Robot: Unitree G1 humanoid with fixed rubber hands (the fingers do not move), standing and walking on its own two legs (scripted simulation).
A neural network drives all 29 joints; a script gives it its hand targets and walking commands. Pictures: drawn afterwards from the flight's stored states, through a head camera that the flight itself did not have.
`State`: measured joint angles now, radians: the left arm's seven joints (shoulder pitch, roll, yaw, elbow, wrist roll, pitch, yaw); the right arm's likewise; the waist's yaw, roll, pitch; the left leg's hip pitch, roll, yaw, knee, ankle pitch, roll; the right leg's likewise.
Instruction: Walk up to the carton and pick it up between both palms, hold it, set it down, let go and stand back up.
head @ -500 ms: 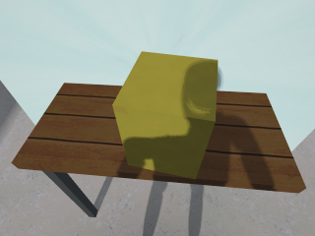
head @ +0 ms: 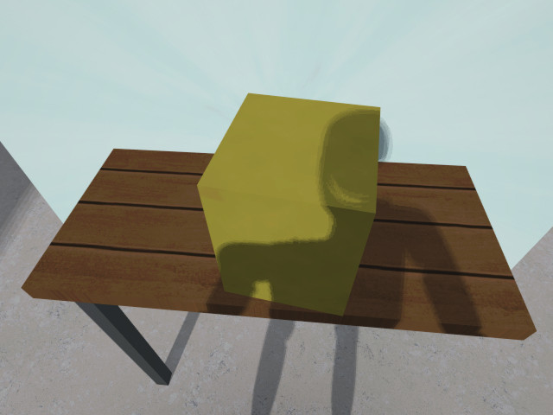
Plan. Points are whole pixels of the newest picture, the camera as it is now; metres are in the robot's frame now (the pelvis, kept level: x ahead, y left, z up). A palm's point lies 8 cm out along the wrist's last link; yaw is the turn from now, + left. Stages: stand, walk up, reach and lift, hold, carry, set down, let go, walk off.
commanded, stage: walk up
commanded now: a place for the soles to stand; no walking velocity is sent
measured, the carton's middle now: (296, 206) +0.43 -0.01 +0.08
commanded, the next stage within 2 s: reach and lift in 0.38 s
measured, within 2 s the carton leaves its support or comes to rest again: neither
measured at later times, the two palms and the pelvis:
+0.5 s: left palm out of the picture +0.08 +0.32 -0.08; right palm out of the picture +0.10 -0.31 -0.11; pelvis -0.01 +0.00 +0.00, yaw +0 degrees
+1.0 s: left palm (67, 390) +0.17 +0.30 -0.02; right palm out of the picture +0.16 -0.25 -0.04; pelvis +0.00 +0.00 +0.02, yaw -1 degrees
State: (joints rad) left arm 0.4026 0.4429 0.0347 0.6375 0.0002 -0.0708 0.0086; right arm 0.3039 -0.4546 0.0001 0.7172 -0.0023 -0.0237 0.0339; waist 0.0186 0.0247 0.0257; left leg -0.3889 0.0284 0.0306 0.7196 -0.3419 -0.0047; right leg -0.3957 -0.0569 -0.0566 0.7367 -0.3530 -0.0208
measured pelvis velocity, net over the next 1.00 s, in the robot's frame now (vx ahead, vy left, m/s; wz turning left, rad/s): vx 0.00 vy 0.00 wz -0.01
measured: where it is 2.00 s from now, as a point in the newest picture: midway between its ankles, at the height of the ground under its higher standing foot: outside the picture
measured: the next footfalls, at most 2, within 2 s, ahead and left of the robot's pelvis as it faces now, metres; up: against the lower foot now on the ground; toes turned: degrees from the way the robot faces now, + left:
none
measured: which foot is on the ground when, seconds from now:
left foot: down 0.00-1.00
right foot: down 0.00-1.00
